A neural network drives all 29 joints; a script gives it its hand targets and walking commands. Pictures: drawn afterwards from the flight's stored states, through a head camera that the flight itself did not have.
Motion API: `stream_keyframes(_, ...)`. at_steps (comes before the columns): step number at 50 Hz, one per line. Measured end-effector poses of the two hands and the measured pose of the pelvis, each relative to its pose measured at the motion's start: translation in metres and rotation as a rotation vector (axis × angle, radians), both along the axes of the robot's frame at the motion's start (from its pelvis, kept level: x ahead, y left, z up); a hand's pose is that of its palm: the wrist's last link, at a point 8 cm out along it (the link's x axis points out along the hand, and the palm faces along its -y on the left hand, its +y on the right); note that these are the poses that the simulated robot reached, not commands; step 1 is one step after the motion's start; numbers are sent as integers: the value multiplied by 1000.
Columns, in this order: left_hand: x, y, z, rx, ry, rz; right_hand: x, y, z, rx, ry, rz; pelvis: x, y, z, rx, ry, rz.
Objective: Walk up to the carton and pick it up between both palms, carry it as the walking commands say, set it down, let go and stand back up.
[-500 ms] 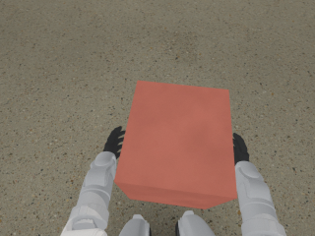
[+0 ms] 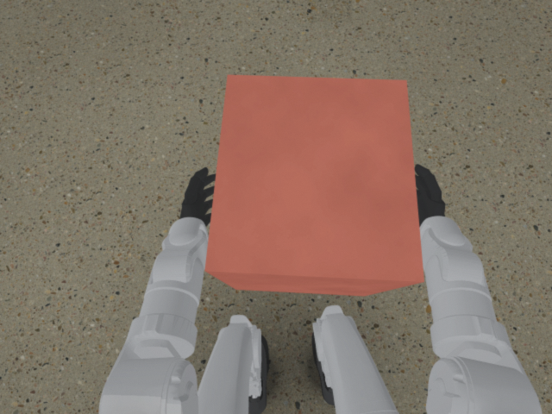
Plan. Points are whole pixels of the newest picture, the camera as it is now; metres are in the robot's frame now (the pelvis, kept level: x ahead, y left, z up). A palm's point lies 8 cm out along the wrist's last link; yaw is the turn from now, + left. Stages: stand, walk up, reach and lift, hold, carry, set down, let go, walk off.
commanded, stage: set down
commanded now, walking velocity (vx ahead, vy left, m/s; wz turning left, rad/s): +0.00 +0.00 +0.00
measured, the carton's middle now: (306, 202) +0.43 -0.06 -0.12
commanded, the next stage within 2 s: none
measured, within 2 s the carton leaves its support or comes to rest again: neither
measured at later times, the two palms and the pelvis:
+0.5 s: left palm (209, 216) +0.43 +0.12 -0.16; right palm (401, 217) +0.40 -0.23 -0.16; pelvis -0.01 -0.03 -0.07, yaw +1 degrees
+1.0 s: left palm (219, 217) +0.46 +0.12 -0.25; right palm (386, 220) +0.42 -0.23 -0.24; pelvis -0.04 -0.01 -0.15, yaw +1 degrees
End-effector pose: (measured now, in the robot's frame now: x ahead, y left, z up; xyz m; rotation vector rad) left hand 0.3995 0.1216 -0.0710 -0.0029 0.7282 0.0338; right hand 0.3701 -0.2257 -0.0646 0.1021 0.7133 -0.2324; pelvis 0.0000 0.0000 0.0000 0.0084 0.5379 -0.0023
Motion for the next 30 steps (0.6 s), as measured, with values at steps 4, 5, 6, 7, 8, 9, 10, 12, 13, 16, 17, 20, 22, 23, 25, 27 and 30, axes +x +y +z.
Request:
stream_keyframes(4,7,-4,-12,8,7,-9,6,-3,-12,0,9,-9,-1,-6,-12,4,22,-1)
stream_keyframes(5,8,-4,-15,10,10,-10,7,-4,-15,0,12,-11,-1,-8,-14,4,28,0)
stream_keyframes(6,10,-4,-18,13,12,-11,9,-4,-19,1,14,-12,-1,-10,-17,5,35,0)
stream_keyframes(7,11,-4,-21,15,13,-13,10,-4,-23,2,16,-13,-1,-11,-20,6,42,1)
stream_keyframes(8,12,-4,-24,18,14,-13,11,-3,-27,4,18,-15,0,-13,-22,7,49,1)
stream_keyframes(9,13,-4,-28,19,15,-13,12,-3,-31,5,19,-16,0,-14,-25,8,56,2)
stream_keyframes(10,14,-3,-31,21,15,-13,13,-3,-35,5,20,-17,0,-15,-28,9,64,2)
stream_keyframes(12,15,-2,-39,22,17,-11,15,-1,-44,8,21,-19,0,-18,-33,10,77,5)
stream_keyframes(13,16,-2,-43,23,17,-10,16,-1,-48,9,22,-19,0,-19,-36,11,84,7)
stream_keyframes(16,18,0,-55,27,16,-10,20,1,-60,9,22,-20,0,-22,-45,11,103,11)
stream_keyframes(17,19,0,-59,28,16,-10,21,1,-65,9,22,-20,-1,-23,-48,11,109,12)
stream_keyframes(20,23,0,-71,32,13,-16,25,2,-77,5,21,-22,-2,-24,-58,9,123,16)
stream_keyframes(22,27,-1,-78,33,9,-21,27,1,-84,0,17,-26,-4,-25,-65,8,132,17)
stream_keyframes(23,28,-1,-82,32,6,-24,28,1,-88,-2,15,-29,-5,-26,-68,7,136,18)
stream_keyframes(25,32,-2,-89,28,0,-28,30,0,-94,-7,10,-35,-6,-26,-74,5,143,18)
stream_keyframes(27,35,-4,-97,23,-3,-29,31,-1,-101,-12,6,-40,-8,-26,-81,4,150,18)
stream_keyframes(30,39,-5,-108,17,-3,-33,34,-3,-110,-16,6,-46,-11,-25,-90,1,157,18)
